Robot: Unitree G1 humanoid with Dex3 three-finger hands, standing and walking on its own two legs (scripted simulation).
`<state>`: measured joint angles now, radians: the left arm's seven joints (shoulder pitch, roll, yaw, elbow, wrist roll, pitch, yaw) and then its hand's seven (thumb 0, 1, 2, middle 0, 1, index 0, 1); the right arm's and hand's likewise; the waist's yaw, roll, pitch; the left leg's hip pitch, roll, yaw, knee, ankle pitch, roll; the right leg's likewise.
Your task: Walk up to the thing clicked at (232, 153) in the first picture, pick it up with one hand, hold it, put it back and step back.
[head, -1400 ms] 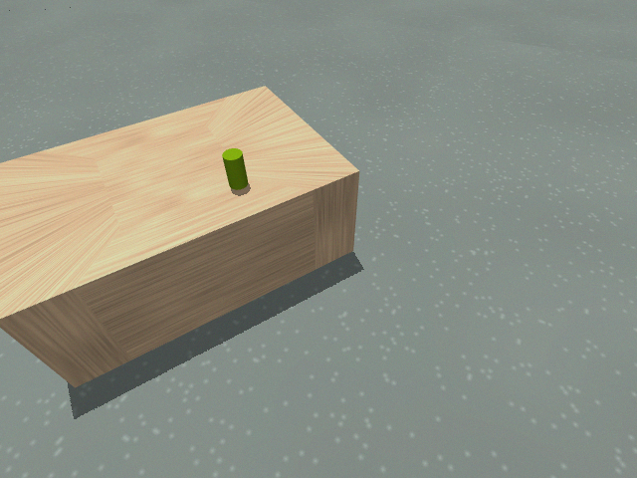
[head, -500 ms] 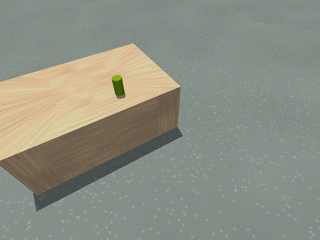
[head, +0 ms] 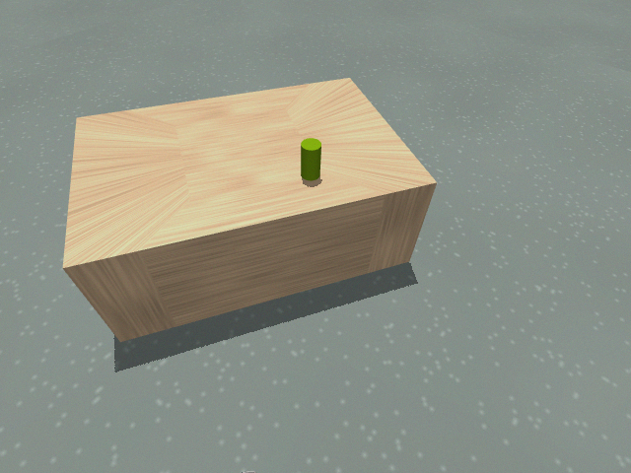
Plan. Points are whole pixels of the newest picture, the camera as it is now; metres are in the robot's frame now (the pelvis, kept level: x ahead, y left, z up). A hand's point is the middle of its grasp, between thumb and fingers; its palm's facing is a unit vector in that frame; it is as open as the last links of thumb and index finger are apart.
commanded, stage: walk up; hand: right
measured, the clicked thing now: (310, 159) +1.05 +0.04 -0.29
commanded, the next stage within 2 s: none
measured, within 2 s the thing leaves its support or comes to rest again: neither
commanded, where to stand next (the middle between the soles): +0.54 +0.08 m, yaw +20 degrees
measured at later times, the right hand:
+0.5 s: hand (475, 388) +0.30 -0.24 -0.16, palm faces -0.24 +0.90 -0.37, open 7.4 cm
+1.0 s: hand (418, 251) +0.55 -0.17 -0.12, palm faces -0.34 +0.84 -0.43, open 7.4 cm
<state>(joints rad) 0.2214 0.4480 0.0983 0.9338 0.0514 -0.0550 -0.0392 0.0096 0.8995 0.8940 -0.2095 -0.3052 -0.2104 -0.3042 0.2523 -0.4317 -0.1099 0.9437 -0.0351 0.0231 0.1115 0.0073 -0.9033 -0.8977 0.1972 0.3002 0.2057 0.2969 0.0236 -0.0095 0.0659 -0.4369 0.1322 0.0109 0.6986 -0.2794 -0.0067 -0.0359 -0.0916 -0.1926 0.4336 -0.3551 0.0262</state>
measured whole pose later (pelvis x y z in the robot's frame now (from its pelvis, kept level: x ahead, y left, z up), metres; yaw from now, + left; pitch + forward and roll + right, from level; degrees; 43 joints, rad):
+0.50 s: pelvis +0.20 +0.02 -0.02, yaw +13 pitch -2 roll -1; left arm 0.27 0.41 0.08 0.83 0.03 -0.08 -0.06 0.01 0.90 0.89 -0.21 -0.30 -0.21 -0.30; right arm 0.38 -0.41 -0.05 0.83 -0.01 -0.04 0.02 0.01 -0.90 -0.90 0.20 0.30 0.21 0.30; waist 0.02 0.04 0.06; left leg -0.30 -0.01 -0.10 1.00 -0.48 0.04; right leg -0.36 -0.04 -0.10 0.69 -0.28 -0.02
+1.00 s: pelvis +0.37 +0.05 -0.01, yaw +19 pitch -3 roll +1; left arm 0.35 0.44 0.06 0.84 0.02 -0.02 -0.06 0.01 0.90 0.89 -0.21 -0.30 -0.21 -0.30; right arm 0.31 -0.39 -0.04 0.77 0.00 -0.09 0.02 0.00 -0.90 -0.90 0.20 0.30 0.21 0.30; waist 0.03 -0.08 0.08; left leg -0.27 0.00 0.02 0.60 -0.28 0.02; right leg -0.49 -0.12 -0.02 1.00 -0.39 -0.03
